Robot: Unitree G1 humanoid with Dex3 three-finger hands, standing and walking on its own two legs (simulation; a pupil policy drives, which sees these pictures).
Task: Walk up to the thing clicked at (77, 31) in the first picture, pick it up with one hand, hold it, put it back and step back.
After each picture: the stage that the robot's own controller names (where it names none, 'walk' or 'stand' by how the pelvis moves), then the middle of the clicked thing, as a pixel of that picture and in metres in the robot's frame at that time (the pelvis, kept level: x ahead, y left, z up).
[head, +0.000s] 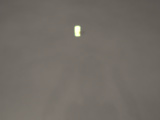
stand; (77, 31) +1.74 +0.13 -0.72
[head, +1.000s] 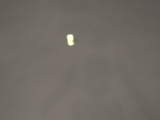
walk; (70, 39) +1.59 +0.32 -0.72
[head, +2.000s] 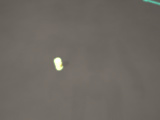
walk; (58, 64) +1.08 +0.39 -0.72
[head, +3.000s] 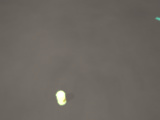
walk; (61, 98) +0.70 +0.27 -0.70
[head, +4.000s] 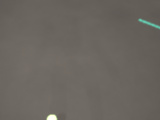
walk; out of the picture +0.47 +0.22 -0.70
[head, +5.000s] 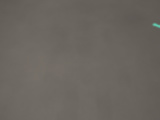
stand; out of the picture +0.42 +0.23 -0.70
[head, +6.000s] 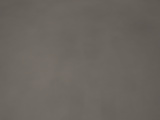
stand; out of the picture +0.41 +0.21 -0.72
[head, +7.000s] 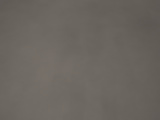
stand; out of the picture +0.41 +0.19 -0.72
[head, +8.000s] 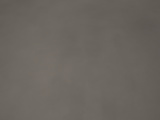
stand; out of the picture +0.41 +0.19 -0.73
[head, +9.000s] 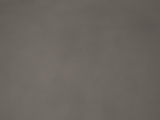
stand; out of the picture +0.40 +0.20 -0.73
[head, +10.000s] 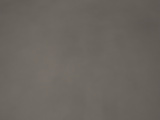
stand; out of the picture +0.40 +0.20 -0.73
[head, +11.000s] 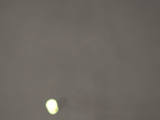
go down; (52, 106) +0.43 +0.20 -0.63
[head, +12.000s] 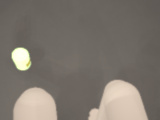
go down; (21, 59) +0.49 +0.23 -0.30
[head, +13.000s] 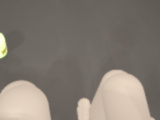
close in; out of the picture +0.48 +0.25 -0.25
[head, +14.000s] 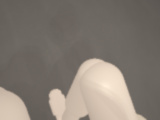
close; out of the picture +0.47 +0.28 -0.23
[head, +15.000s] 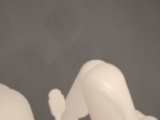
lift; out of the picture +0.46 +0.27 -0.24
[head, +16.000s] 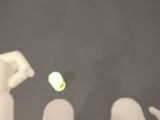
close; (57, 81) +0.44 +0.17 -0.42
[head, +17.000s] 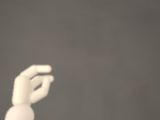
close; out of the picture +0.38 +0.16 -0.67
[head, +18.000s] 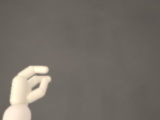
hold; out of the picture +0.38 +0.16 -0.68
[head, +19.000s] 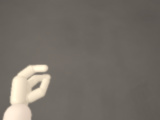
stand; out of the picture +0.37 +0.15 -0.68
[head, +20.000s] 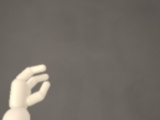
stand; out of the picture +0.38 +0.16 -0.66
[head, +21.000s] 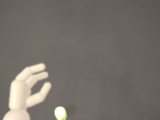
stand; (60, 114) +0.39 +0.16 -0.60
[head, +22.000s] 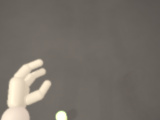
stand; (61, 118) +0.39 +0.15 -0.62
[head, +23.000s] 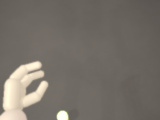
stand; (63, 118) +0.39 +0.15 -0.61
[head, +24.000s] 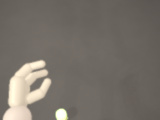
stand; (61, 116) +0.40 +0.16 -0.60
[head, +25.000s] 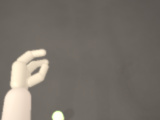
close; (58, 118) +0.39 +0.16 -0.62
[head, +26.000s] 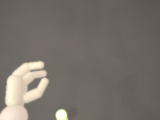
close; (61, 117) +0.39 +0.15 -0.61
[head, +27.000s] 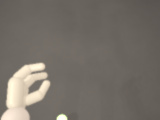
close; out of the picture +0.39 +0.16 -0.62
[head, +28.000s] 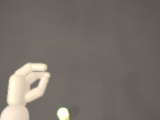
close; (63, 115) +0.39 +0.16 -0.60
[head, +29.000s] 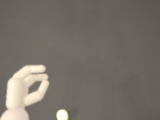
close; (62, 117) +0.40 +0.16 -0.61
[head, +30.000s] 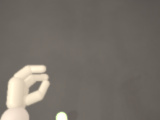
close; (62, 119) +0.39 +0.16 -0.61
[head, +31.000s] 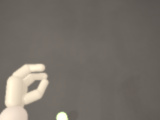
close; (62, 119) +0.39 +0.16 -0.62
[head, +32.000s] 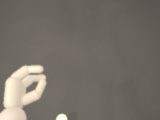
close; out of the picture +0.39 +0.16 -0.62
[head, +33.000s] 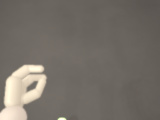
close; out of the picture +0.39 +0.16 -0.63
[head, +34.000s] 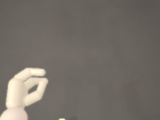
close; out of the picture +0.39 +0.16 -0.64
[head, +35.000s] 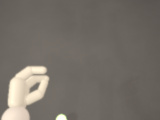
close; out of the picture +0.39 +0.16 -0.63
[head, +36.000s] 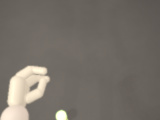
close; (61, 117) +0.40 +0.16 -0.62
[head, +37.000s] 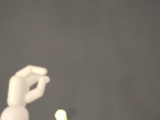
close; (61, 117) +0.39 +0.16 -0.62
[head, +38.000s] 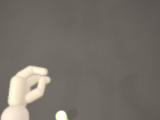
close; (61, 118) +0.39 +0.16 -0.62
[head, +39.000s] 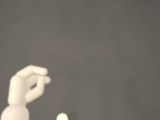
close; out of the picture +0.39 +0.16 -0.63
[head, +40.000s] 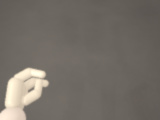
close; out of the picture +0.38 +0.16 -0.67
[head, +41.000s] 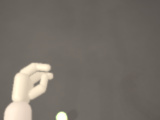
close; (62, 119) +0.39 +0.16 -0.63
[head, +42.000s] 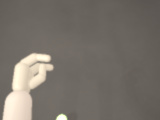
close; out of the picture +0.39 +0.16 -0.65
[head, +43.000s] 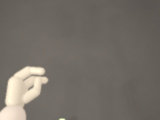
close; out of the picture +0.38 +0.16 -0.65
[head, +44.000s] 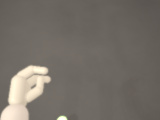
close; out of the picture +0.39 +0.16 -0.64
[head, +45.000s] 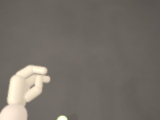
close; out of the picture +0.39 +0.16 -0.64
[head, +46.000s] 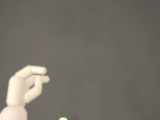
close; out of the picture +0.38 +0.16 -0.65
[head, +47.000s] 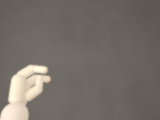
close; out of the picture +0.38 +0.16 -0.67
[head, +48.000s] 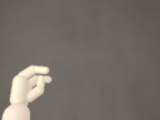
close; out of the picture +0.38 +0.16 -0.66
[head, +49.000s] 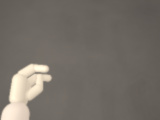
close; out of the picture +0.38 +0.16 -0.67
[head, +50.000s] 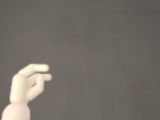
close; out of the picture +0.38 +0.16 -0.67
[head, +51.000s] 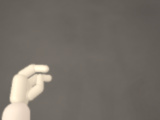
close; out of the picture +0.38 +0.16 -0.67
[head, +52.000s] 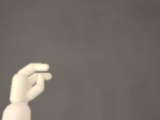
close; out of the picture +0.39 +0.16 -0.67
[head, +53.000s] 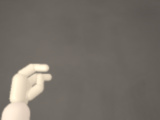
close; out of the picture +0.38 +0.16 -0.67
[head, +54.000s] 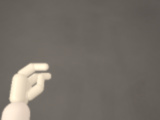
close; out of the picture +0.38 +0.16 -0.67
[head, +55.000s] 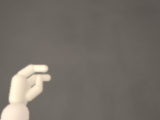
close; out of the picture +0.38 +0.16 -0.67
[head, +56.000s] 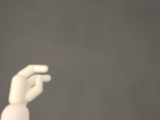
close; out of the picture +0.38 +0.16 -0.67
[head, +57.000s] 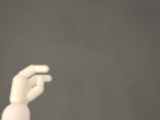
close; out of the picture +0.38 +0.16 -0.67
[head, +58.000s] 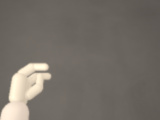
close; out of the picture +0.38 +0.16 -0.67
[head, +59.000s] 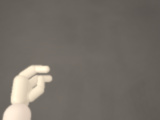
close; out of the picture +0.38 +0.16 -0.67
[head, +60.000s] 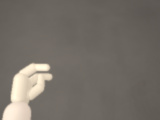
close; out of the picture +0.37 +0.16 -0.67
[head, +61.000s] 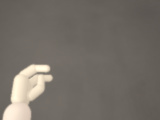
close; out of the picture +0.38 +0.16 -0.67
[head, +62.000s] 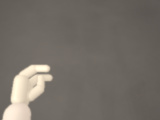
close; out of the picture +0.38 +0.16 -0.67
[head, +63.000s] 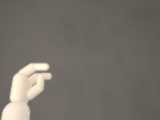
close; out of the picture +0.38 +0.16 -0.67
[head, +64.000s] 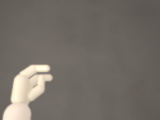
close; out of the picture +0.38 +0.16 -0.67
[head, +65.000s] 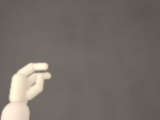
close; out of the picture +0.39 +0.16 -0.67
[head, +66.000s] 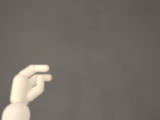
close; out of the picture +0.38 +0.16 -0.67
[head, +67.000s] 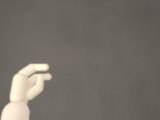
close; out of the picture +0.38 +0.16 -0.68
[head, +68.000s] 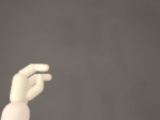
close; out of the picture +0.38 +0.16 -0.68
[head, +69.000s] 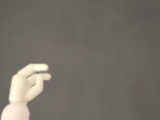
close; out of the picture +0.38 +0.16 -0.67
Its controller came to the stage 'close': yes
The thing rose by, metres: 0.00
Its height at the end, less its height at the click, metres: +0.00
